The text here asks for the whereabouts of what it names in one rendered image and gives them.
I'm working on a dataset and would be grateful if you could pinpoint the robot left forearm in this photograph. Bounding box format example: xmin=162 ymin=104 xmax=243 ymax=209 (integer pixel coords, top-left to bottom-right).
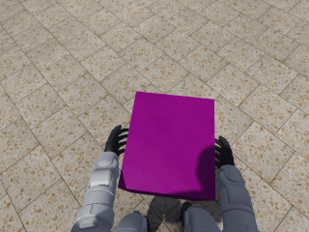
xmin=69 ymin=151 xmax=120 ymax=232

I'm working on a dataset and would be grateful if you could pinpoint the left robot hand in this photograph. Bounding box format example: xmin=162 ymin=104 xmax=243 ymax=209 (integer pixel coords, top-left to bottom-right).
xmin=104 ymin=125 xmax=129 ymax=157

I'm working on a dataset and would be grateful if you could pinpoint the robot right forearm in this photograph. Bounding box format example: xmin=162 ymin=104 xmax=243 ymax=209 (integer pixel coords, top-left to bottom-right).
xmin=216 ymin=164 xmax=261 ymax=232

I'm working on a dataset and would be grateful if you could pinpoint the carton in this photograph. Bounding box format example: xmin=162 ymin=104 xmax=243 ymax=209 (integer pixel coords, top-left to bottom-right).
xmin=118 ymin=91 xmax=216 ymax=201

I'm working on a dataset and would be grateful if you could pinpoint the right robot hand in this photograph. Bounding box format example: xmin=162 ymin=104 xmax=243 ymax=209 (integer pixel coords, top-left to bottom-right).
xmin=214 ymin=135 xmax=235 ymax=169

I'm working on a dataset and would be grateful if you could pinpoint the right robot foot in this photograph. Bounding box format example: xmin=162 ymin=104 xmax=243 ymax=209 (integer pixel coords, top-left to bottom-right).
xmin=181 ymin=202 xmax=192 ymax=232

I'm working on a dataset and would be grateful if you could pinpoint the robot right shin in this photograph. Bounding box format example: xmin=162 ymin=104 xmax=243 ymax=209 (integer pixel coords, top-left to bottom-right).
xmin=187 ymin=204 xmax=202 ymax=210

